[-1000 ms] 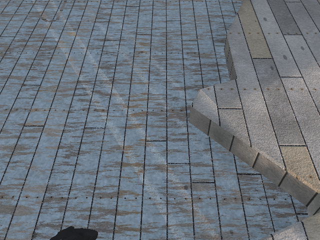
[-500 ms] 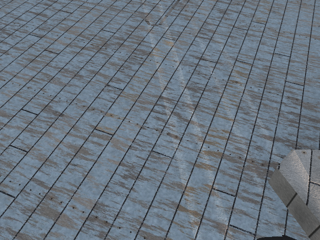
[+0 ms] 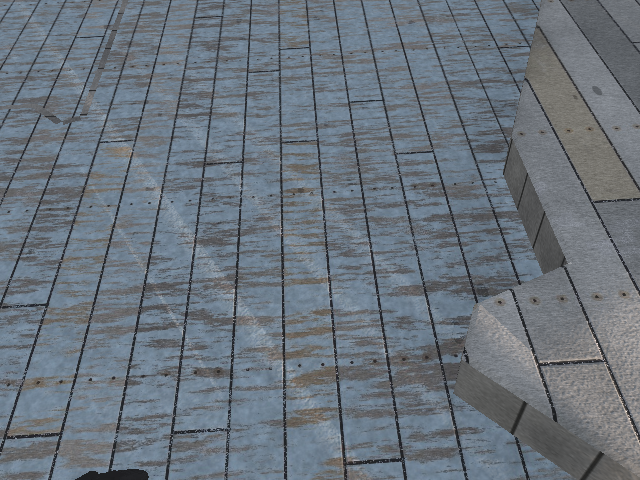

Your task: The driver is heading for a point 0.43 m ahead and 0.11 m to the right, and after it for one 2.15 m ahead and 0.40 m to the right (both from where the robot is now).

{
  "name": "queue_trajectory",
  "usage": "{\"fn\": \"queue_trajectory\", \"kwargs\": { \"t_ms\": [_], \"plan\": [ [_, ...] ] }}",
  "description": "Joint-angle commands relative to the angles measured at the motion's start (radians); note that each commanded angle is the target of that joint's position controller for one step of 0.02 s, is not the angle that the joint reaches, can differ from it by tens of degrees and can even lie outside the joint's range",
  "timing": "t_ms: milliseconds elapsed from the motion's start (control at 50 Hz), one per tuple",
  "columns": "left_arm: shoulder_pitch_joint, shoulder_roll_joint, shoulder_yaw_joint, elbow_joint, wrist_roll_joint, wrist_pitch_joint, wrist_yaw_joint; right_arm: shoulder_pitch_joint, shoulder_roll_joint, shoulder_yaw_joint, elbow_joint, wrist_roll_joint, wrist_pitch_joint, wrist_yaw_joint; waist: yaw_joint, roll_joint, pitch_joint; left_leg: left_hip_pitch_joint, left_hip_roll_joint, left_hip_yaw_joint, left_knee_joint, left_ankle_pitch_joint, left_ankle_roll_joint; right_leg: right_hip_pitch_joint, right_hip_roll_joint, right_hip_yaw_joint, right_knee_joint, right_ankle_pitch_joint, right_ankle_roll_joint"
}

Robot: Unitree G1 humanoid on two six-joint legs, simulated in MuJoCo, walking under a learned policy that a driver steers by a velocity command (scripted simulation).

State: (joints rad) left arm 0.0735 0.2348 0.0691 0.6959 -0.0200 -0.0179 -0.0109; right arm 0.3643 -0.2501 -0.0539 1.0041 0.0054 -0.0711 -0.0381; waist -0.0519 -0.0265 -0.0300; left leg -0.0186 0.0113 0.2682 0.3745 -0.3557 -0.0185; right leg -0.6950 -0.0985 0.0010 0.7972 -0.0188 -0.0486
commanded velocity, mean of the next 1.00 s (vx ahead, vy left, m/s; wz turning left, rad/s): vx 0.29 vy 0.00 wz -0.36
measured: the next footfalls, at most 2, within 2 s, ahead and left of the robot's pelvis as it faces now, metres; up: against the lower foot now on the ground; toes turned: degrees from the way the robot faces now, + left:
right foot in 0.10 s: +0.22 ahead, -0.13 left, +0.00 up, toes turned -8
left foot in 0.56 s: +0.52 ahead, +0.00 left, +0.00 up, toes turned -25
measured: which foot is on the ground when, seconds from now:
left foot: down 0.00-0.12, up 0.14-0.54, down 0.56-0.96, up 0.98-1.00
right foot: up 0.00-0.08, down 0.10-0.56, up 0.58-0.90, down 0.92-1.00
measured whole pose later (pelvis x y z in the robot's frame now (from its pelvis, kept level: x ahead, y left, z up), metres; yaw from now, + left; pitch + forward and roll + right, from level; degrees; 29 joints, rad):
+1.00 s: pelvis +0.39 -0.06 +0.00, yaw -20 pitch +1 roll +0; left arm 0.17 0.23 0.06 0.73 0.03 0.02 0.05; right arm 0.18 -0.26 -0.06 0.78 0.02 0.01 0.00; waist -0.03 0.03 0.03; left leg -0.41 -0.05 -0.04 0.62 -0.31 0.03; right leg -0.29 -0.02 0.03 0.55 -0.27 0.02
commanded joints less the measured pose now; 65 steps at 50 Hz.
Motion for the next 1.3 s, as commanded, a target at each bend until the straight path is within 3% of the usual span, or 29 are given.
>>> {"fn": "queue_trajectory", "kwargs": {
  "t_ms": [20,60,100,120,140,160,180,200,280,380,460,540,560,580,600,620,660,760,840,900,920,940,980,1060,1200,1220,1240,1260,1300],
  "plan": [
    [-0.098,0.017,-0.005,-0.088,0.001,-0.003,-0.031,-0.004,-0.185,-0.057,-0.051,0.011,0.012,0.002,0.001,0.005,0.168,0.002,0.346,-0.144,-0.154,0.355,0.152,-0.054,-0.008,-0.018,-0.086,-0.097,-0.045],
    [-0.09,0.045,0.008,-0.104,0.005,-0.004,-0.036,-0.01,-0.211,-0.07,-0.062,0.011,0.025,0.007,0.018,0.048,0.121,0.036,0.322,-0.089,-0.033,0.621,0.127,0.057,0.05,-0.093,-0.107,-0.235,-0.073],
    [0.158,0.138,0.061,-0.038,0.001,-0.001,-0.028,-0.034,-0.21,-0.066,-0.08,0.008,0.035,0.009,0.155,0.028,-0.031,-0.072,0.246,-0.002,0.369,0.922,0.081,0.458,0.173,-0.156,-0.178,-0.187,-0.129],
    [0.336,0.295,0.111,-0.001,-0.005,0.001,-0.006,-0.036,-0.147,-0.041,-0.14,-0.017,0.017,0.015,0.2,-0.143,-0.158,-0.482,0.152,0.008,0.79,0.606,0.0,0.882,-0.037,0.239,-0.223,-0.178,-0.264],
    [0.369,0.347,0.11,-0.008,-0.008,-0.006,-0.002,-0.068,-0.073,-0.01,-0.187,-0.015,-0.035,0.034,0.163,-0.265,-0.318,-0.78,-0.048,-0.211,1.082,-0.187,-0.037,1.098,-0.237,0.797,-0.475,-0.318,-0.42],
    [0.397,0.264,0.081,-0.004,0.014,-0.014,-0.002,-0.195,-0.161,-0.037,-0.211,0.033,-0.071,0.047,0.215,-0.131,-0.289,-0.916,-0.002,-0.342,1.109,-0.148,-0.005,1.126,-0.232,0.752,-0.532,-0.314,-0.358],
    [0.332,0.219,0.067,0.002,0.015,-0.024,0.001,-0.222,-0.154,-0.036,-0.221,0.046,-0.08,0.047,0.174,-0.105,-0.179,-0.939,0.041,-0.336,1.035,-0.067,0.022,1.001,-0.205,0.609,-0.511,-0.24,-0.307],
    [0.224,0.174,0.053,-0.021,0.005,-0.027,0.001,-0.228,-0.145,-0.037,-0.208,0.017,-0.077,0.035,0.117,0.016,-0.088,-0.858,0.086,-0.33,0.927,0.008,0.028,0.819,-0.154,0.471,-0.512,-0.114,-0.257],
    [0.118,0.15,0.044,-0.038,0.006,-0.051,0.016,-0.186,-0.116,-0.05,-0.212,-0.012,-0.027,0.03,0.014,0.016,-0.053,-0.604,0.105,-0.324,0.697,0.121,-0.013,0.497,-0.061,0.291,-0.558,0.112,-0.232],
    [0.217,0.183,0.057,0.002,-0.005,-0.048,0.04,-0.4,-0.055,-0.024,-0.291,-0.015,-0.024,0.035,0.078,-0.035,0.011,-0.544,0.013,-0.307,0.27,0.402,-0.037,0.428,0.004,0.217,-0.547,0.082,-0.182],
    [0.27,0.175,0.063,0.031,-0.005,-0.028,0.045,-0.449,-0.09,-0.031,-0.333,-0.008,-0.026,0.043,0.096,-0.082,-0.007,-0.463,-0.042,-0.325,0.158,0.456,-0.019,0.454,0.0,0.268,-0.433,0.163,-0.132],
    [0.194,0.146,0.059,-0.01,-0.006,-0.019,0.06,-0.319,-0.145,-0.054,-0.316,-0.016,-0.045,0.043,0.009,-0.098,-0.066,-0.285,-0.027,-0.342,0.021,0.447,0.043,0.508,0.039,0.349,-0.218,0.171,-0.067],
    [0.185,0.097,0.043,-0.039,0.007,-0.022,0.056,-0.224,-0.192,-0.064,-0.307,-0.037,-0.048,0.036,-0.023,-0.011,-0.18,-0.052,0.104,-0.43,0.052,0.679,0.096,0.413,0.109,0.3,-0.005,0.023,-0.023],
    [0.384,0.027,0.025,-0.024,0.022,-0.022,0.051,-0.185,-0.216,-0.059,-0.315,-0.051,-0.037,0.029,0.06,0.243,-0.306,0.266,0.364,-0.695,0.128,1.088,0.236,0.159,0.24,0.216,0.28,-0.691,0.037],
    [0.504,0.126,0.029,-0.012,-0.006,-0.02,0.045,-0.16,-0.219,-0.065,-0.304,-0.022,-0.021,0.042,0.079,0.349,-0.424,0.326,0.487,-0.938,0.086,0.841,0.359,0.059,0.19,0.212,0.49,-0.724,0.063],
    [0.427,0.197,0.049,0.006,-0.013,-0.003,0.05,-0.215,-0.143,-0.048,-0.338,-0.015,-0.01,0.042,0.052,0.203,-0.332,0.232,0.409,-0.861,0.04,0.616,0.333,0.01,0.146,0.204,0.578,-0.621,0.094],
    [0.266,0.204,0.057,-0.015,0.003,0.036,0.065,-0.297,-0.074,-0.018,-0.345,-0.022,0.019,0.037,0.042,0.09,-0.157,-0.01,0.289,-0.644,-0.007,0.474,0.269,0.014,0.104,0.141,0.552,-0.505,0.119],
    [0.254,0.039,0.005,-0.016,0.031,0.031,0.065,-0.343,-0.065,-0.01,-0.296,-0.029,0.02,0.046,0.095,0.161,-0.099,-0.271,0.145,-0.428,-0.06,0.615,0.242,0.32,0.078,0.059,0.071,-0.438,0.115],
    [0.204,0.095,0.013,-0.002,0.023,0.029,0.061,-0.3,-0.151,-0.036,-0.293,-0.003,0.046,0.039,0.078,0.167,-0.116,-0.243,0.166,-0.516,-0.059,0.365,0.248,0.432,0.106,0.042,-0.177,-0.268,0.113],
    [0.17,0.127,0.022,-0.007,0.035,0.031,0.061,-0.279,-0.139,-0.031,-0.299,0.016,0.063,0.031,0.086,0.144,-0.044,-0.372,0.125,-0.558,-0.061,0.067,0.173,0.556,0.086,0.058,-0.347,-0.178,0.048],
    [0.184,0.163,0.029,-0.018,0.046,0.03,0.066,-0.269,-0.12,-0.025,-0.304,0.011,0.06,0.031,0.089,0.093,-0.05,-0.447,0.098,-0.544,-0.011,0.01,0.133,0.622,-0.006,0.122,-0.352,-0.151,0.007],
    [0.17,0.22,0.049,0.0,0.047,0.034,0.068,-0.253,-0.096,-0.025,-0.325,0.013,0.057,0.032,0.047,-0.09,-0.027,-0.499,0.001,-0.413,0.059,-0.054,0.089,0.573,-0.063,0.171,-0.367,-0.218,-0.05],
    [0.129,0.173,0.044,-0.016,0.054,0.021,0.067,-0.261,-0.115,-0.035,-0.328,0.011,0.061,0.031,0.064,-0.21,-0.004,-0.496,-0.068,-0.289,0.319,-0.042,0.045,0.508,-0.179,0.28,-0.464,-0.156,-0.121],
    [0.056,0.162,0.046,-0.032,0.025,-0.006,0.077,-0.196,-0.112,-0.054,-0.32,0.012,0.103,0.031,0.047,-0.115,-0.015,-0.593,-0.001,-0.312,0.62,-0.158,-0.007,0.557,-0.242,0.225,-0.407,0.264,-0.159],
    [0.055,0.195,0.06,-0.004,-0.003,0.02,0.07,-0.169,-0.109,-0.053,-0.349,0.016,0.123,0.067,0.038,-0.134,-0.057,-0.285,-0.054,-0.162,0.185,0.133,0.033,0.496,-0.172,0.04,-0.272,0.119,-0.061],
    [0.112,0.171,0.056,0.019,0.001,0.016,0.062,-0.139,-0.134,-0.065,-0.344,0.01,0.122,0.058,0.036,-0.055,-0.056,-0.179,-0.056,-0.213,0.09,0.266,0.064,0.423,-0.132,-0.017,-0.169,-0.013,-0.003],
    [0.131,0.113,0.041,0.001,0.04,0.014,0.055,-0.122,-0.256,-0.094,-0.365,0.006,0.118,0.04,0.06,0.222,-0.056,-0.019,0.167,-0.552,0.03,0.624,0.156,0.178,-0.02,-0.126,0.129,-0.361,0.104],
    [0.021,0.1,0.029,-0.066,0.043,0.005,0.061,-0.082,-0.315,-0.094,-0.382,-0.035,0.101,0.05,0.001,0.37,-0.116,-0.027,0.371,-0.86,-0.022,0.767,0.385,0.014,0.105,0.001,0.347,-0.697,0.136],
    [-0.012,0.16,0.046,-0.053,0.021,0.006,0.067,-0.129,-0.241,-0.071,-0.392,-0.029,0.066,0.05,0.004,0.153,-0.096,-0.04,0.302,-0.732,-0.014,0.614,0.347,-0.024,0.067,0.098,0.479,-0.588,0.112]
  ]
}}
